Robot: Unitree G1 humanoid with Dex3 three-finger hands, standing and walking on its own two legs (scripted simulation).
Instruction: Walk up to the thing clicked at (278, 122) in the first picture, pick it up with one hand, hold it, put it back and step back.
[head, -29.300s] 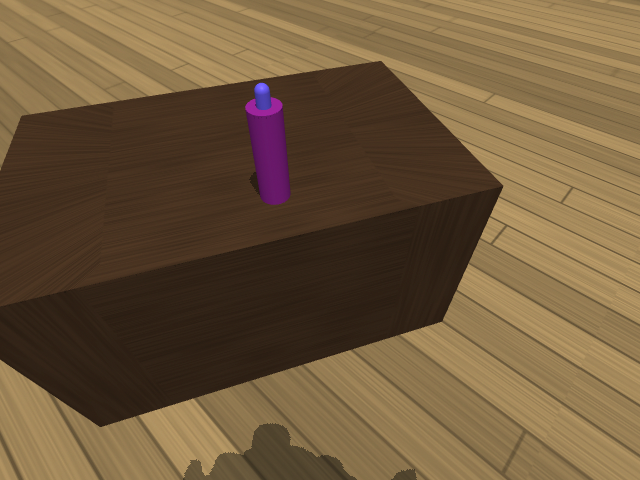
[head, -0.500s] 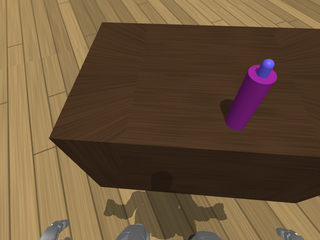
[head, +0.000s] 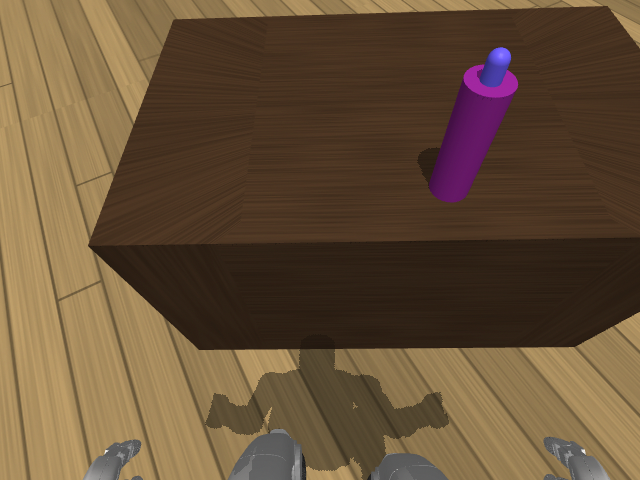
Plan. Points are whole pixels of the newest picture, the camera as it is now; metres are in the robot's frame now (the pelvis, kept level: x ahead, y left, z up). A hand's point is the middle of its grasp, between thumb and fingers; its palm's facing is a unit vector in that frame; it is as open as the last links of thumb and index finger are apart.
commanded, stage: step back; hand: right
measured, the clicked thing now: (470, 131) +0.58 -0.21 +0.03
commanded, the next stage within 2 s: none
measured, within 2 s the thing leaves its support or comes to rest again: neither
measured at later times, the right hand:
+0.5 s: hand out of the picture -0.02 -0.24 -0.12, palm faces -0.11 +0.90 -0.42, open 7.4 cm
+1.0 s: hand out of the picture -0.20 -0.29 -0.15, palm faces -0.06 +0.92 -0.38, open 7.4 cm
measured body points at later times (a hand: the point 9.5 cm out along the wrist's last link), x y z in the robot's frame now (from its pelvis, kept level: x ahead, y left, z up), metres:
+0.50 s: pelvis -0.12 +0.02 +0.02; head -0.07 +0.05 +0.46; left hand -0.02 +0.33 -0.12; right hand -0.01 -0.29 -0.09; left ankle -0.11 +0.13 -0.72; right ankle -0.12 -0.13 -0.63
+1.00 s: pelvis -0.28 -0.02 +0.01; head -0.23 -0.04 +0.46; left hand -0.19 +0.30 -0.09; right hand -0.19 -0.34 -0.12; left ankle -0.32 +0.12 -0.67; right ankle -0.23 -0.14 -0.72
